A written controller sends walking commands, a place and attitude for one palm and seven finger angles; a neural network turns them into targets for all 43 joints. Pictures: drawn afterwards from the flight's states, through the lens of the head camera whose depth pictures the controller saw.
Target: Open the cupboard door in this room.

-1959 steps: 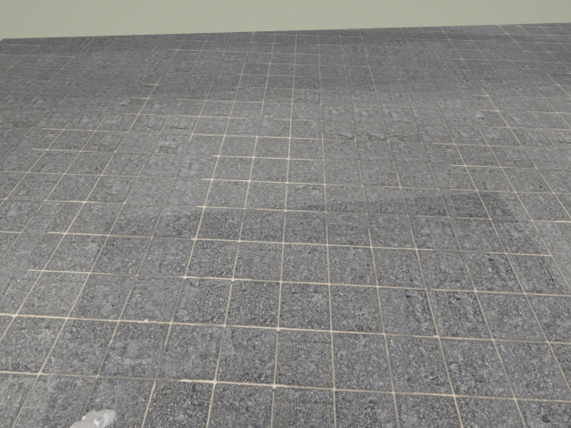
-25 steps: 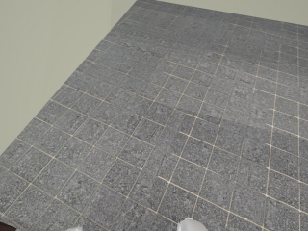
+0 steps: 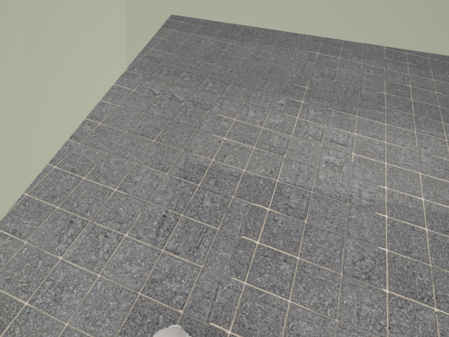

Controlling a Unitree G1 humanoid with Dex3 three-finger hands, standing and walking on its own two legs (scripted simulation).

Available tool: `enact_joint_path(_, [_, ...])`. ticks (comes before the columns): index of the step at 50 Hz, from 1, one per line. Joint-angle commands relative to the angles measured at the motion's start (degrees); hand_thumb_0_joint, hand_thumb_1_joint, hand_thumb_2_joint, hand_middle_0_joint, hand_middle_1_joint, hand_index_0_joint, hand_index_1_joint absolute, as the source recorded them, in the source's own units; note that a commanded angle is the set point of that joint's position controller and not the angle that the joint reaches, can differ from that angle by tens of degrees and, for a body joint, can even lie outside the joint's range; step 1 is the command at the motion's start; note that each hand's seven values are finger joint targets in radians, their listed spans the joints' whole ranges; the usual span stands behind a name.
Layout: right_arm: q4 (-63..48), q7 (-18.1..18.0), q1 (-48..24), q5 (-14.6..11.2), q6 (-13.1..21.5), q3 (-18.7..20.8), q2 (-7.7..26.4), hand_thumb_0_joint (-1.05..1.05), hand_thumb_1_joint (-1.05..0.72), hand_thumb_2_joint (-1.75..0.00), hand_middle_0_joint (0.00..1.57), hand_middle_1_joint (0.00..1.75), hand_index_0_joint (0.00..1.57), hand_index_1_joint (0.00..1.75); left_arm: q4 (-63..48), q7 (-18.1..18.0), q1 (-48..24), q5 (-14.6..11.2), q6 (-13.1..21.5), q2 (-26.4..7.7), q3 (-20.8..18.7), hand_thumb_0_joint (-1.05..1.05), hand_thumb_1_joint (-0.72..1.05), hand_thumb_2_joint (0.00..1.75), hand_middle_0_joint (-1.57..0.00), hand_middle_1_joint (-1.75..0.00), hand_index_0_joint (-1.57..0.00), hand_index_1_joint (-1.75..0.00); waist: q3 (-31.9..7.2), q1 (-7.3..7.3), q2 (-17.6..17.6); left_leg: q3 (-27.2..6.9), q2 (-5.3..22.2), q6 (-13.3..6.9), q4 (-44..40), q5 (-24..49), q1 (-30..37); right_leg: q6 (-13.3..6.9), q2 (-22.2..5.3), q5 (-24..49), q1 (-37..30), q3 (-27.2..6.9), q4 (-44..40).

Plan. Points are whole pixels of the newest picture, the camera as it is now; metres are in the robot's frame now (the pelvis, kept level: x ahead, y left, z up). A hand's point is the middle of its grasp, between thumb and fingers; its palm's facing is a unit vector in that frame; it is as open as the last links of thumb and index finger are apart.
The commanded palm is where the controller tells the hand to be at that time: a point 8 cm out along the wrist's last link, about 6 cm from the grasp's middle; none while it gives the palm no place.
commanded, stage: walk to a spot facing it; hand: left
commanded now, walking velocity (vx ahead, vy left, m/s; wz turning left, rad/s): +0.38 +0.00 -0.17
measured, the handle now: out of the picture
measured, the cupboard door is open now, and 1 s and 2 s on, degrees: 48 48 48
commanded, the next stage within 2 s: turn to face it in 0.46 s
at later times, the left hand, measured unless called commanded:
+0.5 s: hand (177, 255) +0.31 +0.13 -0.15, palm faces -0.03 -0.98 -0.22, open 7.3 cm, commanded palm none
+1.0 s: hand (179, 204) +0.45 +0.15 -0.16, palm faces +0.20 -0.96 -0.21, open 7.4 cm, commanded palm none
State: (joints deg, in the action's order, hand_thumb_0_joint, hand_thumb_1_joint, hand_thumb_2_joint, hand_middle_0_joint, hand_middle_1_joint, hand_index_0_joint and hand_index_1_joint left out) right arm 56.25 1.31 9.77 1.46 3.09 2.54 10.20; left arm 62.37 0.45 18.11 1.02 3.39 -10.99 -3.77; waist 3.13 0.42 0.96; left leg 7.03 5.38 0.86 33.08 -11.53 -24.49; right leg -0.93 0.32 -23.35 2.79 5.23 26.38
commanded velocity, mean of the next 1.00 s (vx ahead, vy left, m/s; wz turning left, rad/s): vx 0.17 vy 0.00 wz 0.26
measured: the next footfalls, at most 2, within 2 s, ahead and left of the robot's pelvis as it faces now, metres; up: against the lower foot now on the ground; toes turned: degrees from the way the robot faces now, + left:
left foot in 0.02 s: +0.14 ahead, +0.13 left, +0.00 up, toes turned +8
right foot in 0.38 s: +0.28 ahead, -0.16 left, +0.00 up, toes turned -13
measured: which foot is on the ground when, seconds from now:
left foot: up 0.00-0.00, down 0.02-0.38, up 0.40-0.72, down 0.74-1.00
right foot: down 0.00-0.02, up 0.04-0.36, down 0.38-0.74, up 0.76-1.00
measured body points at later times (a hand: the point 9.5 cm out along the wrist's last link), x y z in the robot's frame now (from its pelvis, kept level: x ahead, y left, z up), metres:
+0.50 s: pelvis +0.23 -0.05 +0.00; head +0.25 -0.07 +0.45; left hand +0.31 +0.18 -0.14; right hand +0.17 -0.29 -0.16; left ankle +0.17 +0.09 -0.65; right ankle +0.24 -0.15 -0.73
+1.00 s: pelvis +0.38 -0.06 +0.00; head +0.42 -0.05 +0.45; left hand +0.44 +0.20 -0.14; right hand +0.49 -0.28 -0.14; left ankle +0.44 +0.05 -0.73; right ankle +0.40 -0.21 -0.69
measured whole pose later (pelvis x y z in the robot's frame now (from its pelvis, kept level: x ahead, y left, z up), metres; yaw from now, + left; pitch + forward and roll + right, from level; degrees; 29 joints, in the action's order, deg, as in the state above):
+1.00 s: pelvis +0.38 -0.06 +0.00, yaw +9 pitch +1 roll -2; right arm 54.5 0.0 9.4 1.7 -0.9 2.5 10.6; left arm 53.3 -0.6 7.6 0.9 -0.8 -10.6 -4.4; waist 4.0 -0.5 -1.0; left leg -0.1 0.2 -1.9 32.0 -9.5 -24.1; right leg 3.3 -3.6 -25.1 26.7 1.6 52.7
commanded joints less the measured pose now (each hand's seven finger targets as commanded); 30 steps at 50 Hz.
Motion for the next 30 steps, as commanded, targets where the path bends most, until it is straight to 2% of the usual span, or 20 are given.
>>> enact_joint_path(1, [4.45, -1.94, 26.37, 1.26, 0.66, 3.92, 16.18, 0.0, -0.9, -0.9, 0.2, 0.3, 0.2, 0.3, -7.06, 0.57, -2.77, -0.59, 1.17, -3.61, 0.07, 0.0, 0.9, 0.9, -0.2, -0.3, -0.2, -0.3, -11.4, -10.21, -18.51, -33.9, 22.77, -12.8, -16.28, -3.56, 36.75, -1.19, 1.48, -8.41, 32.7, -0.84, 40.3])
enact_joint_path(2, [4.48, -2.2, 23.61, 1.01, 0.43, 3.5, 14.63, 0.0, -0.9, -0.9, 0.2, 0.3, 0.2, 0.3, -7.57, 0.29, -6.12, 0.0, 1.18, -4.08, -0.25, 0.0, 0.9, 0.9, -0.2, -0.3, -0.2, -0.3, -8.46, -9.35, -12.95, -34.44, 23.49, -13.07, -18.35, -7.85, 30.91, -1.82, -1.47, -7.29, 36.4, -5.12, 48.25])
enact_joint_path(4, [1.57, -2.32, 14.55, 0.83, 0.94, 2.33, 9.47, 0.0, -0.9, -0.9, 0.2, 0.3, 0.2, 0.3, -6.98, 0.94, -8.0, 0.25, 0.64, -3.7, -0.54, 0.0, 0.9, 0.9, -0.2, -0.3, -0.2, -0.3, -0.93, -5.35, -9.33, -26.54, 20.41, -10.67, -21.99, -13.07, 18.61, -0.9, -6.27, 1.66, 38.0, -7.08, 50.55])
enact_joint_path(6, [1.39, -2.57, 10.71, 0.62, 1.73, 1.69, 7.3, 0.0, -0.9, -0.9, 0.2, 0.3, 0.2, 0.3, -6.07, 1.66, -5.59, 0.69, -0.58, -2.07, -0.33, 0.0, 0.9, 0.9, -0.2, -0.3, -0.2, -0.3, -0.06, -2.04, -7.58, -15.61, 16.95, -7.86, -22.5, -7.62, 14.51, 0.03, -8.09, 4.6, 34.02, -6.17, 42.47])
enact_joint_path(8, [1.65, -2.35, 9.75, 0.52, 1.77, 1.69, 7.73, 0.0, -0.9, -0.9, 0.2, 0.3, 0.2, 0.3, -6.03, 1.89, -4.71, 0.53, -1.56, -0.45, -0.08, 0.0, 0.9, 0.9, -0.2, -0.3, -0.2, -0.3, -0.6, -0.76, -8.35, -7.25, 14.07, -7.26, -23.03, -3.23, 11.43, 0.56, -8.3, 6.12, 27.99, -3.76, 31.17])
enact_joint_path(9, [1.74, -2.17, 9.77, 0.57, 1.61, 1.92, 7.43, 0.0, -0.9, -0.9, 0.2, 0.3, 0.2, 0.3, -6.28, 1.94, -5.29, 0.54, -1.68, 0.04, 0.0, 0.0, 0.9, 0.9, -0.2, -0.3, -0.2, -0.3, -0.31, -0.87, -8.26, -4.57, 12.71, -6.95, -23.34, -3.8, 9.4, 0.72, -8.05, 7.33, 24.77, -2.25, 25.14])
enact_joint_path(12, [2.51, -1.68, 10.54, 0.54, 0.78, 2.13, 8.33, 0.0, -0.9, -0.9, 0.2, 0.3, 0.2, 0.3, -6.67, 2.11, -6.86, 0.57, -1.49, 0.02, -0.07, 0.0, 0.9, 0.9, -0.2, -0.3, -0.2, -0.3, 0.77, -1.11, -7.53, -2.75, 11.9, -6.95, -23.02, -8.59, 8.83, 1.15, -5.88, 10.42, 20.01, 1.38, 15.49])
enact_joint_path(15, [2.74, -1.41, 10.49, 0.61, 0.07, 2.1, 8.74, 0.0, -0.9, -0.9, 0.2, 0.3, 0.2, 0.3, -6.67, 2.1, -6.29, 0.68, -1.42, -1.76, -0.55, 0.0, 0.9, 0.9, -0.2, -0.3, -0.2, -0.3, 1.14, 0.17, -6.71, -1.97, 11.4, -5.78, -19.15, -13.06, 7.89, 1.16, -4.31, 11.54, 13.2, 3.52, 9.32])
enact_joint_path(16, [2.95, -1.24, 10.48, 0.53, -0.15, 1.96, 8.44, 0.0, -0.9, -0.9, 0.2, 0.3, 0.2, 0.3, -5.8, 1.93, -3.93, 0.68, -1.16, -3.06, -0.74, 0.0, 0.9, 0.9, -0.2, -0.3, -0.2, -0.3, 0.44, 1.45, -4.67, -0.87, 9.67, -4.45, -15.39, -13.08, 7.13, 0.8, -3.1, 11.45, 8.8, 3.87, 6.94])
enact_joint_path(17, [2.88, -1.17, 9.64, 0.29, -0.23, 1.77, 7.71, 0.0, -0.9, -0.9, 0.2, 0.3, 0.2, 0.3, -4.13, 1.66, 1.74, 0.74, -0.86, -5.08, -1.4, 0.0, 0.9, 0.9, -0.2, -0.3, -0.2, -0.3, -1.05, 4.3, -1.72, 1.86, 6.63, -2.89, -7.43, -11.21, 4.22, -0.33, -3.54, 8.46, 1.73, 2.04, 4.42])
enact_joint_path(18, [2.09, -0.75, 9.06, -0.47, -0.06, 1.18, 5.16, 0.0, -0.9, -0.9, 0.2, 0.3, 0.2, 0.3, -2.06, 1.08, 9.0, 0.99, -0.15, -9.87, -2.43, 0.0, 0.9, 0.9, -0.2, -0.3, -0.2, -0.3, -4.19, 7.69, 9.28, 6.9, 1.29, -0.84, 9.52, -10.83, -5.18, -4.62, -13.04, -1.46, -8.56, -12.15, -2.24])
enact_joint_path(19, [-0.55, -0.51, 6.6, -0.89, 0.11, 0.73, 2.9, 0.0, -0.9, -0.9, 0.2, 0.3, 0.2, 0.3, -0.46, 0.39, 15.18, 0.35, 0.05, -15.54, -3.63, 0.0, 0.9, 0.9, -0.2, -0.3, -0.2, -0.3, -6.4, 9.65, 21.98, 4.7, -3.46, -0.12, 27.12, -25.05, -15.7, -10.6, -25.33, -4.97, -14.49, -33.71, -13.54])
enact_joint_path(20, [-0.86, -0.72, 4.36, -0.66, 0.07, 1.33, 5.21, 0.0, -0.9, -0.9, 0.2, 0.3, 0.2, 0.3, -0.76, -0.27, 13.05, -0.03, 0.09, -14.39, -3.01, 0.0, 0.9, 0.9, -0.2, -0.3, -0.2, -0.3, -5.21, 8.49, 18.8, -2.71, -0.61, -0.76, 35.97, -21.55, -18.29, -12.2, -26.42, -7.66, -10.58, -36.31, -16.05])
enact_joint_path(21, [-0.61, -0.73, 2.06, -0.68, 0.08, 1.75, 5.01, 0.0, -0.9, -0.9, 0.2, 0.3, 0.2, 0.3, -1.67, -0.79, 8.67, 0.11, -0.09, -11.21, -2.43, 0.0, 0.9, 0.9, -0.2, -0.3, -0.2, -0.3, -2.06, 6.41, 15.58, -4.78, 1.45, -0.78, 39.2, -15.96, -19.43, -11.61, -25.36, -5.43, -6.18, -32.07, -15.81])
enact_joint_path(22, [-0.08, -0.82, 2.1, -0.38, 0.16, 1.49, 4.64, 0.0, -0.9, -0.9, 0.2, 0.3, 0.2, 0.3, -2.95, -1.09, 4.63, 0.23, -0.05, -8.35, -1.4, 0.0, 0.9, 0.9, -0.2, -0.3, -0.2, -0.3, -0.75, 4.28, 11.25, -6.66, 3.57, -0.54, 36.97, -11.49, -17.69, -10.24, -23.32, 0.89, -1.73, -24.19, -14.84])
enact_joint_path(23, [1.05, -0.8, 3.21, -0.21, -0.09, 1.19, 3.47, 0.0, -0.9, -0.9, 0.2, 0.3, 0.2, 0.3, -3.44, -1.18, 2.71, 0.32, 0.44, -6.19, -0.68, 0.0, 0.9, 0.9, -0.2, -0.3, -0.2, -0.3, -1.2, 2.48, 8.06, -6.13, 4.12, -0.09, 33.74, -9.36, -14.01, -9.04, -21.65, 9.16, 1.32, -17.48, -14.37])
enact_joint_path(25, [2.68, -0.64, 6.11, -0.19, -1.02, 0.67, 1.07, 0.0, -0.9, -0.9, 0.2, 0.3, 0.2, 0.3, -2.91, -1.1, 1.69, 0.47, 1.31, -4.56, 0.11, 0.0, 0.9, 0.9, -0.2, -0.3, -0.2, -0.3, -0.92, -0.14, 6.63, -4.14, 3.18, 0.8, 26.58, -7.67, -8.85, -7.7, -18.97, 21.74, 5.08, -8.14, -13.56])
enact_joint_path(27, [3.19, -0.24, 7.37, -0.33, -1.44, 0.5, -0.64, 0.0, -0.9, -0.9, 0.2, 0.3, 0.2, 0.3, -2.44, -1.13, 1.06, 0.52, 1.83, -4.53, -0.03, 0.0, 0.9, 0.9, -0.2, -0.3, -0.2, -0.3, -0.58, -1.36, 5.81, -2.37, 2.15, 1.0, 18.38, -5.19, -6.49, -7.31, -17.5, 26.73, 4.98, -2.76, -13.05])
enact_joint_path(28, [2.89, -0.09, 6.33, -0.34, -1.4, 0.17, -0.94, 0.0, -0.9, -0.9, 0.2, 0.3, 0.2, 0.3, -1.99, -1.06, 1.45, 0.34, 1.85, -4.53, 0.21, 0.0, 0.9, 0.9, -0.2, -0.3, -0.2, -0.3, -0.39, -0.98, 4.56, -1.01, 1.22, 1.01, 14.08, -3.79, -5.15, -6.98, -16.49, 30.07, 4.62, -1.45, -12.17])
enact_joint_path(30, [2.21, 0.09, 3.98, -0.55, -1.25, -0.16, -1.09, 0.0, -0.9, -0.9, 0.2, 0.3, 0.2, 0.3, -1.03, -1.14, 2.52, 0.21, 1.87, -4.86, 0.54, 0.0, 0.9, 0.9, -0.2, -0.3, -0.2, -0.3, 0.03, -0.23, 5.3, 0.41, -0.6, 0.41, 8.67, -1.51, -3.81, -5.98, -16.22, 36.37, 2.45, 0.78, -10.24])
